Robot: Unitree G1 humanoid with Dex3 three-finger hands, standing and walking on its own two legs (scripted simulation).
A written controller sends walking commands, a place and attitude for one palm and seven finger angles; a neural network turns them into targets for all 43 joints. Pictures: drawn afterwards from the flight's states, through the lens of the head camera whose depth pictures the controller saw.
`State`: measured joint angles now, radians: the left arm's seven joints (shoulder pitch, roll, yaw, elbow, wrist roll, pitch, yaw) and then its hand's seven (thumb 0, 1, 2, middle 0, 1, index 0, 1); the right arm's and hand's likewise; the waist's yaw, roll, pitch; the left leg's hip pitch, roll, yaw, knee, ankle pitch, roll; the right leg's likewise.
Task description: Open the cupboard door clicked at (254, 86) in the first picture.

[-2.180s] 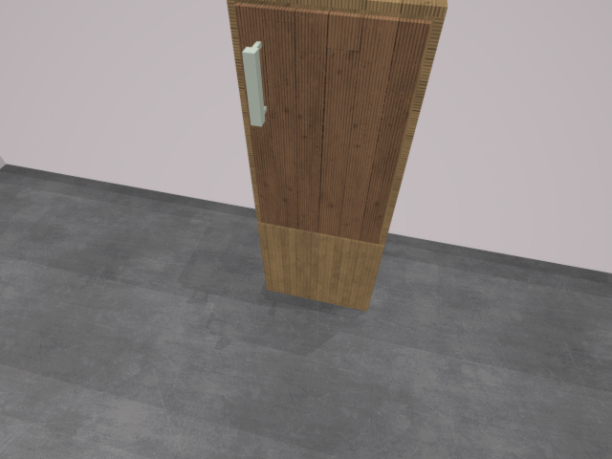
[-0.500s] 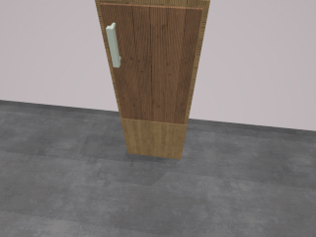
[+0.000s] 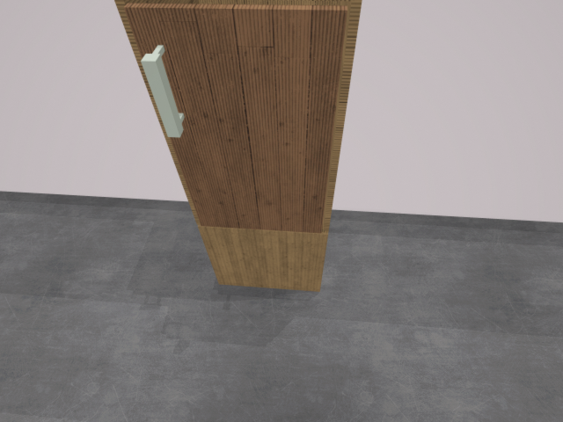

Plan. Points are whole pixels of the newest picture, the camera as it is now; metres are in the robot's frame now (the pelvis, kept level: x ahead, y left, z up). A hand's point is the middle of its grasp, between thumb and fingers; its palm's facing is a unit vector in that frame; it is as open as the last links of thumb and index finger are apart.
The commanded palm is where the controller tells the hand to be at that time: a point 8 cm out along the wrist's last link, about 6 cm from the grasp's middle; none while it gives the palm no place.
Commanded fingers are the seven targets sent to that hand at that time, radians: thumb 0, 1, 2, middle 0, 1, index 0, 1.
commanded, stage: come to a stop and stand still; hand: left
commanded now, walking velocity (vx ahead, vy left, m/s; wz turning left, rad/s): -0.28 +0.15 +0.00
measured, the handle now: (167, 92) +0.63 +0.24 +0.12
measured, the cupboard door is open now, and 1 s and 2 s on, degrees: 0 0 0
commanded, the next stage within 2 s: look again from close up in 1.00 s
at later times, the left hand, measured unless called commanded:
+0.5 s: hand out of the picture +0.07 +0.21 -0.16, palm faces +0.02 -0.97 -0.26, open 7.4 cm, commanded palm none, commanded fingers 0.00 0.90 0.90 -0.20 -0.30 -0.20 -0.30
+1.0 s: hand out of the picture +0.06 +0.23 -0.15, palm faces -0.05 -0.96 -0.26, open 7.4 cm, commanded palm none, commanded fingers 0.00 0.90 0.90 -0.20 -0.30 -0.20 -0.30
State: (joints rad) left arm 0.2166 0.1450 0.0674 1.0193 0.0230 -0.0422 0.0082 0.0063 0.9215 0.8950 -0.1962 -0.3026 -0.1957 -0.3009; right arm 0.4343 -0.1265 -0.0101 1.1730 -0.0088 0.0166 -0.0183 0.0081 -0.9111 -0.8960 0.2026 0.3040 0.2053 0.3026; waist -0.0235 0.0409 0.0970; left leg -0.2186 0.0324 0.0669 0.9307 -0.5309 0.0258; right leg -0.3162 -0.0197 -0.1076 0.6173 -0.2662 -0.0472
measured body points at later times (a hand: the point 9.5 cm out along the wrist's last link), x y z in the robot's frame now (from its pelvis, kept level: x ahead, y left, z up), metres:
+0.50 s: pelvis +0.04 +0.01 +0.01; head +0.08 +0.00 +0.45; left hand +0.07 +0.26 -0.14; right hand +0.14 -0.23 -0.14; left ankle +0.05 +0.14 -0.71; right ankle +0.04 -0.10 -0.72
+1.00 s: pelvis +0.01 +0.04 +0.01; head +0.01 +0.02 +0.46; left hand +0.06 +0.28 -0.13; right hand +0.00 -0.19 -0.15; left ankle +0.02 +0.13 -0.72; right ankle +0.04 -0.10 -0.72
